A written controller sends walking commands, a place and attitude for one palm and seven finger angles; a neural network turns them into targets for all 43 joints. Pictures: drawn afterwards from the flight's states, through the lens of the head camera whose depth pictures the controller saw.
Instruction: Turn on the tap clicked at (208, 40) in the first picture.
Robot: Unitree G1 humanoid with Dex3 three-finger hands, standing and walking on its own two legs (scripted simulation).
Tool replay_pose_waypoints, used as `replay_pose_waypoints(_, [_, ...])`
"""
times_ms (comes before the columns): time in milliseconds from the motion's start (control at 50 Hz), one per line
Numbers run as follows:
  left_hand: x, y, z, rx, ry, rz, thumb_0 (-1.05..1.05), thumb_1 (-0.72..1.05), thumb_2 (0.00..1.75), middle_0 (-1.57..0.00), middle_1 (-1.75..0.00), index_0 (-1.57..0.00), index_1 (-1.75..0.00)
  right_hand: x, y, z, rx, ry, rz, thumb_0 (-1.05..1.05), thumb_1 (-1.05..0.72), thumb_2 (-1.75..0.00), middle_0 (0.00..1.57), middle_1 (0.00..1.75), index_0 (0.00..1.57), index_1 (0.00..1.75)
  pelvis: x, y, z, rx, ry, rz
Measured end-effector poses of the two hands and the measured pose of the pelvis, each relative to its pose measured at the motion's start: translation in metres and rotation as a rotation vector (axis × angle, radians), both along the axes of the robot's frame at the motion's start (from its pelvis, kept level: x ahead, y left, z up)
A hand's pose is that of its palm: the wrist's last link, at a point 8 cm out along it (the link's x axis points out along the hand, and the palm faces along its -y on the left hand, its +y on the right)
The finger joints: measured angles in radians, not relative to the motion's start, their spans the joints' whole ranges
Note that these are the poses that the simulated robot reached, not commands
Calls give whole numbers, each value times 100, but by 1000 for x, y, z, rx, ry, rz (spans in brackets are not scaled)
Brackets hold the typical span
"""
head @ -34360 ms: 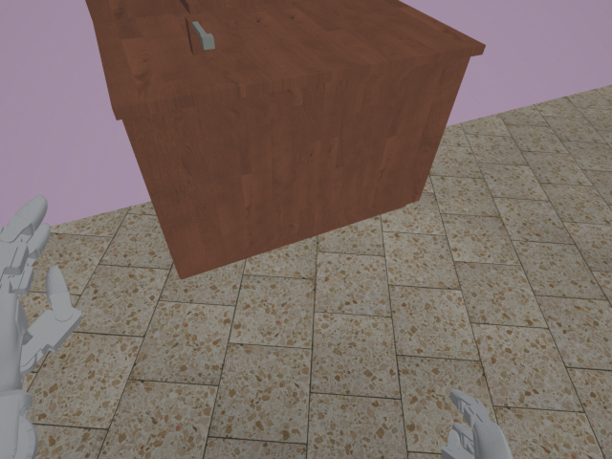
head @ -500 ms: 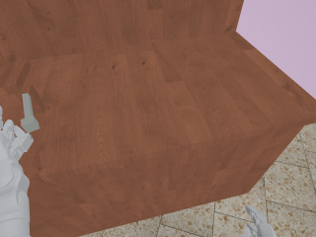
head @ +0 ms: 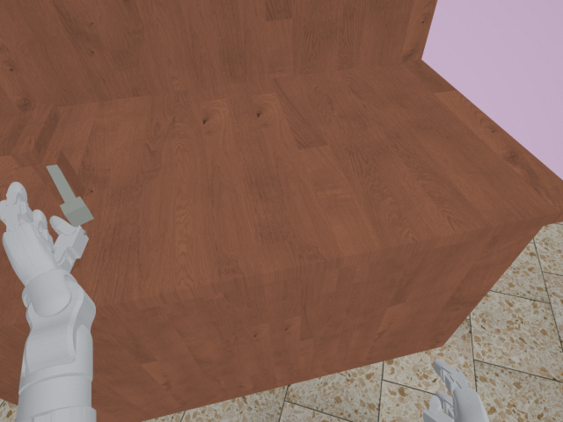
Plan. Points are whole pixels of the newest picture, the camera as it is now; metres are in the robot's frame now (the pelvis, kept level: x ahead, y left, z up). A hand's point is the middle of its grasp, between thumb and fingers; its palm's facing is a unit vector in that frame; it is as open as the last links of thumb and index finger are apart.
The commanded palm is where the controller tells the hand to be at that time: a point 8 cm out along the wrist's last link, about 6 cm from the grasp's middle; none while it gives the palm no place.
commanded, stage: push the lever round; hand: left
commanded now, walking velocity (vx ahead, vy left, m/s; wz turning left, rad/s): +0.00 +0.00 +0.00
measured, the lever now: (77, 212) +0.35 +0.33 +0.13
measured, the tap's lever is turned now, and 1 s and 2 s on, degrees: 27 54 76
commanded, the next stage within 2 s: lift the hand up off the lever in 1.70 s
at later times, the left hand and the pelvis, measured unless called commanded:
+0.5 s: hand (103, 224) +0.33 +0.28 +0.13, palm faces +0.78 -0.63 -0.02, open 7.7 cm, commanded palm +0.29 +0.29 +0.12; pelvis +0.00 +0.00 +0.00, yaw +0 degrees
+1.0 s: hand (137, 200) +0.38 +0.25 +0.13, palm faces +0.83 -0.56 -0.04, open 7.6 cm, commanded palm +0.33 +0.26 +0.12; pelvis +0.00 +0.00 +0.00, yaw +0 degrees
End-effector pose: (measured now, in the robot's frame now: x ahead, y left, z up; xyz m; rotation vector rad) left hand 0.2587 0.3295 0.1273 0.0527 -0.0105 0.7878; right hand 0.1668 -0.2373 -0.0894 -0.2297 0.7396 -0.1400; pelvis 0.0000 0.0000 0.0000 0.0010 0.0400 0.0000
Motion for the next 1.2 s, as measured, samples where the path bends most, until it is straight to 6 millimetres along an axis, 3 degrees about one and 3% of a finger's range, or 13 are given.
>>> replay_pose_waypoints(180, [11, -19, 1, -13, -5, 20, 2, 96, 92, -15, -16, -15, -15, -2, 5, -2, 14, 14, 0, 1, -90, -90, 21, 30, 20, 30, -1, 1, 0, 2, 0, -4])
replay_pose_waypoints(520, [14, -31, 2, -29, -1, 105, 2, 93, 91, -15, -16, -15, -15, -7, 2, 0, 4, 35, -7, 1, -90, -90, 21, 30, 20, 30, -5, 1, 1, -1, -14, -3])
replay_pose_waypoints(880, [49, -57, 2, -60, 36, 158, -1, 93, 93, -15, -16, -15, -15, -17, 7, -10, 29, 95, 0, 1, -90, -90, 21, 30, 20, 30, -7, 0, 1, 0, 10, -1])
replay_pose_waypoints(1200, [68, -69, 3, -59, 52, 212, 0, 94, 92, -15, -16, -15, -15, -25, -6, -18, 37, 156, -13, 1, -90, -90, 20, 30, 20, 30, 2, -6, 0, 4, 28, -2])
